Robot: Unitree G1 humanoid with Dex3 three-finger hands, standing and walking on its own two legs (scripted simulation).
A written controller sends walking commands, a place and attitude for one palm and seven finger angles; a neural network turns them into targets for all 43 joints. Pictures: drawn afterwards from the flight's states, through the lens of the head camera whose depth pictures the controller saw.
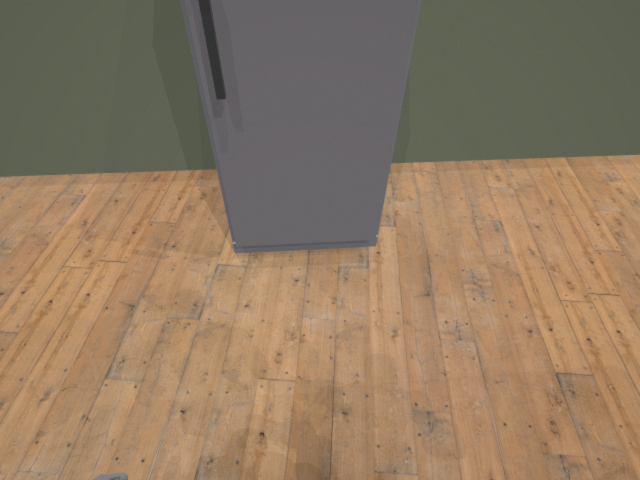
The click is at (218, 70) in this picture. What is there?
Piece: fridge door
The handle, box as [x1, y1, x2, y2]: [198, 0, 225, 98]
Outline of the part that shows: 198,0 216,97 225,98 225,91 210,1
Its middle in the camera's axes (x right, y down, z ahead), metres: -0.27 -0.50 +0.94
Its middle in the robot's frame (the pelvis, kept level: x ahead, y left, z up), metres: +1.04 +0.33 +0.13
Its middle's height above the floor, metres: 0.90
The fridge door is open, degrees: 0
